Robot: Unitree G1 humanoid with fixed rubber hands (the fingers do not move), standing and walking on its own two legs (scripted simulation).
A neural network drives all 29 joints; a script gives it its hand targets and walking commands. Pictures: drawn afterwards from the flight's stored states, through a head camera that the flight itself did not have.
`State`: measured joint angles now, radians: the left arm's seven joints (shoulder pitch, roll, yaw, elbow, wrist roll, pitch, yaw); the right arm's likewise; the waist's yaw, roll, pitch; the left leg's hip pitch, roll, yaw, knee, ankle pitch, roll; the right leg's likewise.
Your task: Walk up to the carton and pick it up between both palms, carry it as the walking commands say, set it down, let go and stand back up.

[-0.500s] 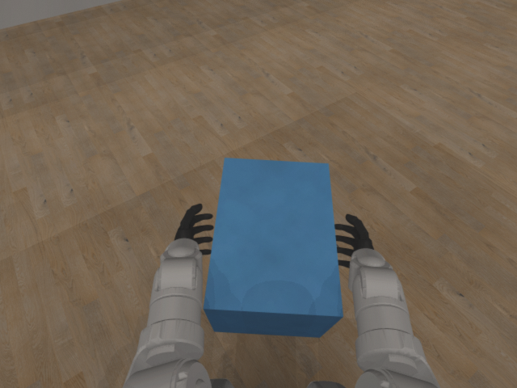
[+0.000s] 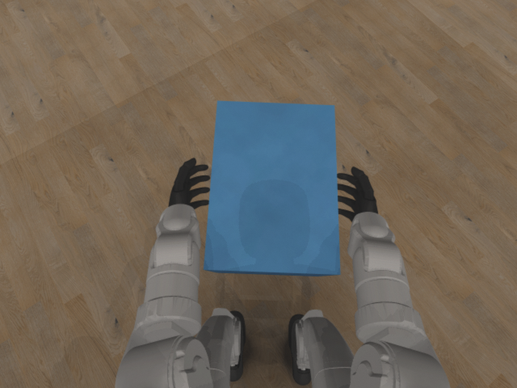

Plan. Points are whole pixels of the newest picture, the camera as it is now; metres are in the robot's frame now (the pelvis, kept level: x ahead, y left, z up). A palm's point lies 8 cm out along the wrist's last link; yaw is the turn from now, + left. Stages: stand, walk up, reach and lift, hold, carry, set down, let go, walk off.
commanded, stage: set down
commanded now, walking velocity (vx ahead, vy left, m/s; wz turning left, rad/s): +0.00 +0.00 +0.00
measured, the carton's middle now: (271, 195) +0.42 -0.01 -0.14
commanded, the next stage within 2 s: none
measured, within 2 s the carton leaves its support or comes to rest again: neither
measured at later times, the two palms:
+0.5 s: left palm (192, 205) +0.40 +0.15 -0.14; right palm (342, 211) +0.39 -0.14 -0.15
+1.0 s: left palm (198, 204) +0.43 +0.15 -0.23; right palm (328, 210) +0.42 -0.14 -0.24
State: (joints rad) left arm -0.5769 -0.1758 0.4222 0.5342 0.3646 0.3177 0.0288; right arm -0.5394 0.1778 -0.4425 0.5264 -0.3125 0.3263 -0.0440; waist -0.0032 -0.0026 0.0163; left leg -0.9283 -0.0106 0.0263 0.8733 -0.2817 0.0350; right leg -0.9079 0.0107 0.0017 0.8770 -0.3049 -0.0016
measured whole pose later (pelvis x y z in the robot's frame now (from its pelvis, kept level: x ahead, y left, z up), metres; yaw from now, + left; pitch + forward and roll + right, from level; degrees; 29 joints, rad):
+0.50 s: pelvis -0.01 +0.00 -0.08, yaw +2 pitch +34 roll -1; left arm -0.74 -0.13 0.40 0.63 0.30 0.30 0.14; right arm -0.67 0.14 -0.47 0.59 -0.26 0.30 -0.07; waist -0.01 -0.01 -0.16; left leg -1.45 -0.03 0.00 1.24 -0.39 0.03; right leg -1.41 0.04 0.03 1.25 -0.43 0.01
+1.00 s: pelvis -0.03 -0.01 -0.16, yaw +2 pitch +39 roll -2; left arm -0.94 -0.03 0.39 0.78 0.25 0.29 0.17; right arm -0.86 0.06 -0.45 0.71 -0.19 0.30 -0.13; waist -0.01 0.00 -0.16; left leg -1.77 -0.04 -0.02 1.54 -0.46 0.02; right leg -1.73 0.07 0.03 1.55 -0.51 0.03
